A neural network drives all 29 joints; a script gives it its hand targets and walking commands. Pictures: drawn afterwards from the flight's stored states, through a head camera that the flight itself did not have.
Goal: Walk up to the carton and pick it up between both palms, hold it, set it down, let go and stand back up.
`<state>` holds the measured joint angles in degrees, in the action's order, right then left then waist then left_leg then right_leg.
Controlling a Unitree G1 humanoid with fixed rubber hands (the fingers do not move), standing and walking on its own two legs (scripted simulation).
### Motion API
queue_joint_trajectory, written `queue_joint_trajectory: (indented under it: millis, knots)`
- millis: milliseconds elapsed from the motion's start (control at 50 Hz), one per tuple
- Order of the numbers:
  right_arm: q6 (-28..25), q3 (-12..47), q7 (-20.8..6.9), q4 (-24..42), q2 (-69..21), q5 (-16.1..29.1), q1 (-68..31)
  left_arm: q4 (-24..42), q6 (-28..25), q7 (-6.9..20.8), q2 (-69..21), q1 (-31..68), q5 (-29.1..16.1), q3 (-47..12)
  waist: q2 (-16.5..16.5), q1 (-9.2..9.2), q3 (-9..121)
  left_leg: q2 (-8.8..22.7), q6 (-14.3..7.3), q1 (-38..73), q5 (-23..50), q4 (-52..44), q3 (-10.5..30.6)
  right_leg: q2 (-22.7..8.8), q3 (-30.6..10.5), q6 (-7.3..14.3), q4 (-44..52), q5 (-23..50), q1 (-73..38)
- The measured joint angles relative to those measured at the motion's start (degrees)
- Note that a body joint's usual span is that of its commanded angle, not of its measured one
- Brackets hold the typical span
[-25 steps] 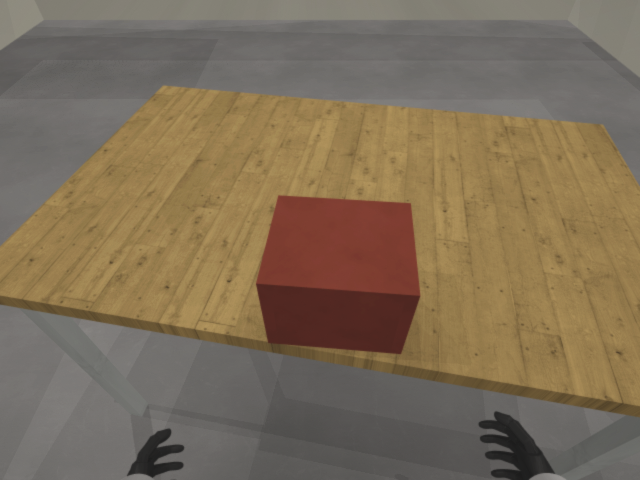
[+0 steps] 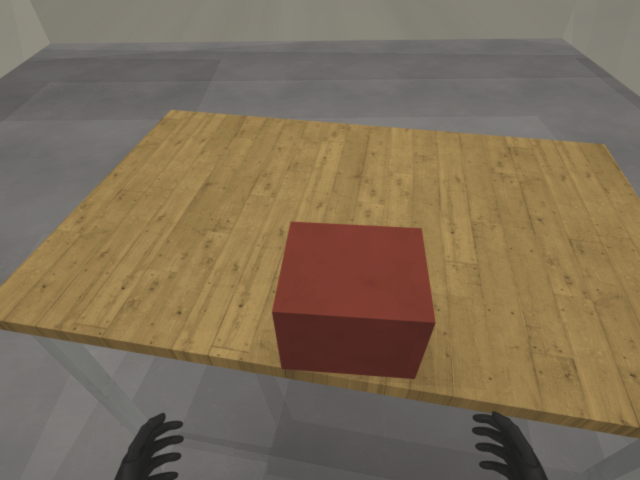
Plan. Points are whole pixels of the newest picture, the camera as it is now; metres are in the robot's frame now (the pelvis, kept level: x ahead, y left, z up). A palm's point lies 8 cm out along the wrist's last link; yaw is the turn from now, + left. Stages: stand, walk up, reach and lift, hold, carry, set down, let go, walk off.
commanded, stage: reach and lift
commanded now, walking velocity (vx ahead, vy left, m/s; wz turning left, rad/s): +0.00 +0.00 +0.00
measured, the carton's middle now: (351, 298) +0.39 -0.01 -0.01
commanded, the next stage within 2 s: none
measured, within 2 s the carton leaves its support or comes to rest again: neither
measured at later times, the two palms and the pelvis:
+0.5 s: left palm (149, 470) +0.15 +0.22 -0.01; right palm (528, 478) +0.15 -0.20 -0.01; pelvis -0.02 +0.02 +0.00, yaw -2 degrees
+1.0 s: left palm (159, 398) +0.21 +0.21 +0.05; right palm (519, 412) +0.21 -0.19 +0.04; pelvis +0.00 +0.01 +0.00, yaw -2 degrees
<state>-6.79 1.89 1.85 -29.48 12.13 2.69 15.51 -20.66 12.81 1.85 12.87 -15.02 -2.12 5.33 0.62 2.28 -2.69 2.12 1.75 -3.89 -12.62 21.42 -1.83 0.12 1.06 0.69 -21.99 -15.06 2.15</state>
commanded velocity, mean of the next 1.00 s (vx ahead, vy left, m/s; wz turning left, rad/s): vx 0.00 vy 0.00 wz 0.00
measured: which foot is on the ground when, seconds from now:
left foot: down 0.00-1.00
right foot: down 0.00-1.00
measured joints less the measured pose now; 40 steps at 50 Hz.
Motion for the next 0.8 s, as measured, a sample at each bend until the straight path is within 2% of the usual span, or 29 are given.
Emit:
queue_joint_trajectory:
  millis: [140,260,380,580,800]
  knots:
    - [-0.6,-1.6,-2.5,3.0,-1.0,1.2,0.2,4.7,-2.5,-2.3,-1.6,-0.6,0.0,-3.1,0.9,0.10,0.2,-0.2,-0.6,0.3,1.2,-1.5,-1.0,-0.2,-1.0,-0.6,2.6,2.1,-0.4]
    - [0.1,-2.2,-3.1,5.8,-1.2,2.0,1.4,8.2,-3.1,-4.0,-3.6,-1.8,0.7,-4.2,0.4,0.12,0.1,-0.4,-1.1,0.6,2.0,-2.6,-1.7,-0.4,-1.7,-1.0,4.2,3.6,-0.7]
    - [1.2,-3.3,-3.1,11.4,-2.1,2.3,4.0,11.8,-4.0,-5.8,-3.9,-4.2,-0.6,-5.4,-0.1,0.48,0.2,-0.6,-1.3,0.8,2.8,-3.4,-2.1,-0.5,-2.0,-1.2,4.6,4.2,-0.6]
    - [4.1,-4.2,-1.6,20.2,-4.3,3.3,3.4,16.6,-5.0,-7.2,-3.0,-3.9,-3.9,-8.4,0.1,0.57,0.2,-0.5,-1.1,-0.4,3.6,-3.7,-1.9,-0.4,-1.8,-0.9,3.5,4.1,1.2]
    - [5.9,-2.4,1.6,27.2,-5.8,5.6,4.0,22.0,-4.6,-6.9,-2.6,-2.8,-4.7,-7.2,0.1,0.75,0.5,0.2,-0.5,-0.1,2.5,-3.4,-2.0,0.2,-2.0,-0.4,3.3,3.3,1.0]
